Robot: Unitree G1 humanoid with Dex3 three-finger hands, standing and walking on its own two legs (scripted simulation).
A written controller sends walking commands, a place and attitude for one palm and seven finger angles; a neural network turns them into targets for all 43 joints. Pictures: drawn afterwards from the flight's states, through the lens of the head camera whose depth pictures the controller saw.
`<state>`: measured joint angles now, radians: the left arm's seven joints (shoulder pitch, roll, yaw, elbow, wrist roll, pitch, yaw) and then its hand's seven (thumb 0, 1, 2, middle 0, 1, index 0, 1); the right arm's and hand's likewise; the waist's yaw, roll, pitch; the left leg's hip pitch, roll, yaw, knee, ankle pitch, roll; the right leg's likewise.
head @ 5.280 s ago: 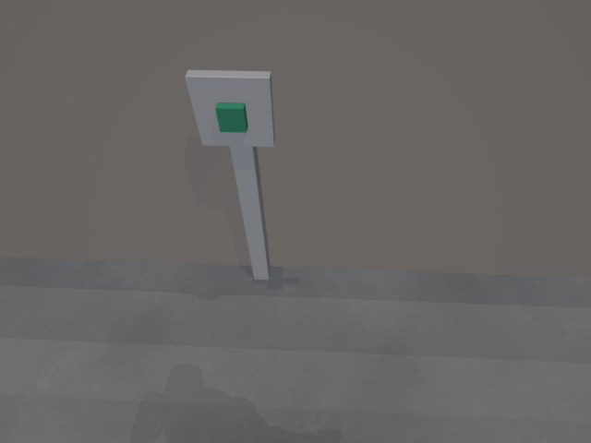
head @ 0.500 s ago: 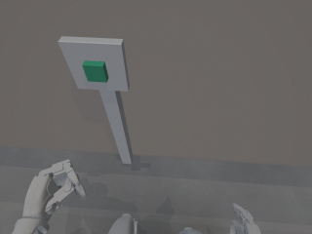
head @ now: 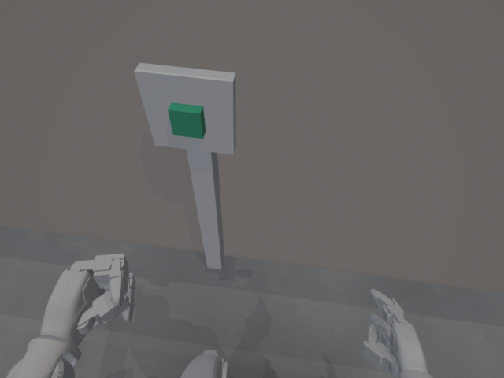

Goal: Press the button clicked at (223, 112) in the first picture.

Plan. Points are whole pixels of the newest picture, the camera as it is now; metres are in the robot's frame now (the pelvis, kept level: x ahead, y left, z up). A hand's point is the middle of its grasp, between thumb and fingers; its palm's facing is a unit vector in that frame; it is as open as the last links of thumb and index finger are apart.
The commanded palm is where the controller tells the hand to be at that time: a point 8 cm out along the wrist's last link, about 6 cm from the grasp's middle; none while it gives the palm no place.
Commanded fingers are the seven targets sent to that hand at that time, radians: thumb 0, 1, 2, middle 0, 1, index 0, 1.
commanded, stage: raise the hand and make a fist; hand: left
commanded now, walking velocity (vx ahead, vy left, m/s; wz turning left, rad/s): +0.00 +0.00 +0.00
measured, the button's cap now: (188, 119) +0.56 +0.17 +0.08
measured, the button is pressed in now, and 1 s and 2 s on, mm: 0 0 0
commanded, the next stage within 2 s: aim a knuckle at the button in 0.66 s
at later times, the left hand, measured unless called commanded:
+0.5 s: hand (123, 284) +0.23 +0.19 +0.08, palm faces -0.04 -1.00 -0.04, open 3.1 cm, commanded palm +0.20 +0.24 +0.08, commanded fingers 0.00 0.90 0.90 -1.30 -1.50 -1.30 -1.50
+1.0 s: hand (147, 265) +0.26 +0.17 +0.07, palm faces -0.08 -1.00 -0.03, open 3.1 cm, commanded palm +0.25 +0.23 +0.07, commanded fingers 0.00 0.90 0.90 -1.30 -1.50 -1.30 -1.50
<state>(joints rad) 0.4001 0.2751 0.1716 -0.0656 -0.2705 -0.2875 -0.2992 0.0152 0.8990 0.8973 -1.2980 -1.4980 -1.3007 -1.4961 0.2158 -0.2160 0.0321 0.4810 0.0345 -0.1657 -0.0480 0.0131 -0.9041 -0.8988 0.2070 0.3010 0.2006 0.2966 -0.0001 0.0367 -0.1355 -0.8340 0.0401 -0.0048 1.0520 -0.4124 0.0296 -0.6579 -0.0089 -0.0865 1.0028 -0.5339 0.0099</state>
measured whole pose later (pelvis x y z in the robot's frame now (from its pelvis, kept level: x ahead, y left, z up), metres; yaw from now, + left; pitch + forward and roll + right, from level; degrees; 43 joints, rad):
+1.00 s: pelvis +0.00 -0.02 +0.00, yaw +0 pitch +11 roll -2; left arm 0.18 0.28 0.20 0.13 -0.31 -0.31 -0.36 0.02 0.90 0.90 -1.30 -1.50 -1.30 -1.50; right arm 0.24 -0.26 0.04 0.56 0.04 -0.19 -0.07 0.01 -0.90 -0.90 0.21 0.30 0.20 0.30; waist -0.01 0.05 -0.11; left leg -0.81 0.05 -0.02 1.02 -0.40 0.00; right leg -0.65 0.00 -0.09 1.00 -0.54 -0.02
